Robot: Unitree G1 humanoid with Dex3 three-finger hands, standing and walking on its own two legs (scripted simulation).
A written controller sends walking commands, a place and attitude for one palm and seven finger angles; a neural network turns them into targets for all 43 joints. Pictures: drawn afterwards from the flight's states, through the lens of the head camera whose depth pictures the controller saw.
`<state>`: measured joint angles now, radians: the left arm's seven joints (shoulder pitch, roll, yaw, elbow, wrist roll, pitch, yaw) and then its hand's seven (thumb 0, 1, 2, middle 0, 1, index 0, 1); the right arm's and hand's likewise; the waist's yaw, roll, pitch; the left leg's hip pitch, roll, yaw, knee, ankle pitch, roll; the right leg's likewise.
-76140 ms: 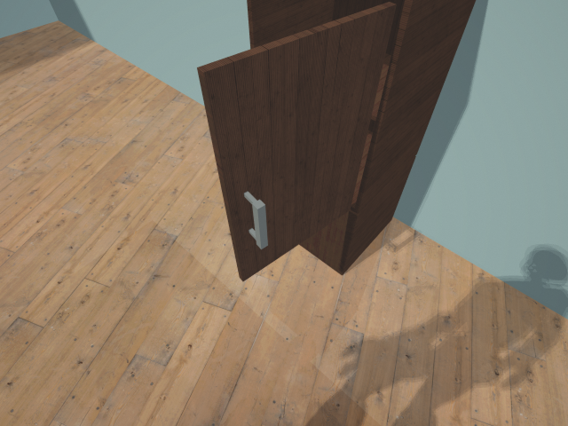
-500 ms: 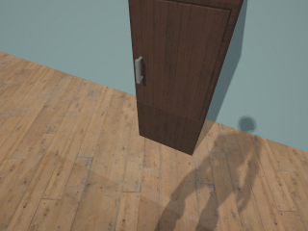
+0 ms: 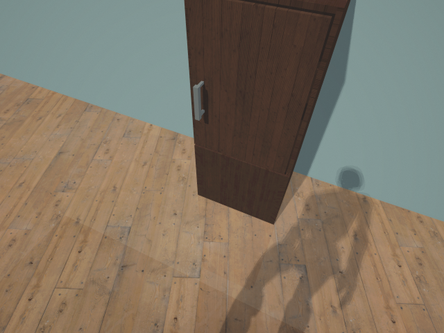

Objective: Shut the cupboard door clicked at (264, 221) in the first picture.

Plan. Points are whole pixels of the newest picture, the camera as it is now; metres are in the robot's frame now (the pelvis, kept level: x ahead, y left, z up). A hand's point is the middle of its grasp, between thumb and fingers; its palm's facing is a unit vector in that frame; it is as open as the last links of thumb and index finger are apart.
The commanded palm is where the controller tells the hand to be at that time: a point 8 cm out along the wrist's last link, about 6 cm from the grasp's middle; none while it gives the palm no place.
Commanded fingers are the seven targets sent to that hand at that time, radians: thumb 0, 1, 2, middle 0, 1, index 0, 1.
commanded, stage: look to check the result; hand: left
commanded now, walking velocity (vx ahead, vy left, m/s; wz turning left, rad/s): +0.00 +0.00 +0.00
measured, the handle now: (199, 100) +0.89 +0.13 -0.10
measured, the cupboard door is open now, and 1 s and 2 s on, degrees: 0 0 0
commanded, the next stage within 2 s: walk to a spot facing it in 0.48 s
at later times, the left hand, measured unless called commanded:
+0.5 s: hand out of the picture +0.00 +0.16 -0.18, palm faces +0.04 -0.98 -0.18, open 7.4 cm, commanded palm none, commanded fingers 0.00 0.90 0.90 -0.20 -0.30 -0.20 -0.30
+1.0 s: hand out of the picture +0.02 +0.20 -0.20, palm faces +0.22 -0.95 -0.22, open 7.4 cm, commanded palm none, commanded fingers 0.00 0.90 0.90 -0.20 -0.30 -0.20 -0.30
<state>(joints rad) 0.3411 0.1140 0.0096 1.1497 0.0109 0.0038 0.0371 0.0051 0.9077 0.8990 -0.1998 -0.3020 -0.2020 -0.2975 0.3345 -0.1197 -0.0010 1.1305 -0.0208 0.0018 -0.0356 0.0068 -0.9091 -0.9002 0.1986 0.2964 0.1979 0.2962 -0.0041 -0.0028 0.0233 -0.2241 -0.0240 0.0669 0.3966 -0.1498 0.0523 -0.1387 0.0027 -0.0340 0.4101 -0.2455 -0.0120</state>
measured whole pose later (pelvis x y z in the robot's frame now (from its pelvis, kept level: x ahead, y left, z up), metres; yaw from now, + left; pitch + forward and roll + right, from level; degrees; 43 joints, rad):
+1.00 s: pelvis +0.02 +0.00 -0.02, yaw +10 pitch -1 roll -1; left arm 0.21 0.20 0.07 1.01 0.02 0.05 0.04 0.01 0.91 0.90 -0.20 -0.30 -0.20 -0.30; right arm 0.26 -0.17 -0.04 1.02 -0.04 0.04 -0.01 0.01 -0.91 -0.90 0.20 0.30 0.20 0.30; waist -0.02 -0.03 0.11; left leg -0.36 -0.05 0.04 0.68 -0.30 0.09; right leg -0.27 -0.05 -0.13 0.84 -0.52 0.00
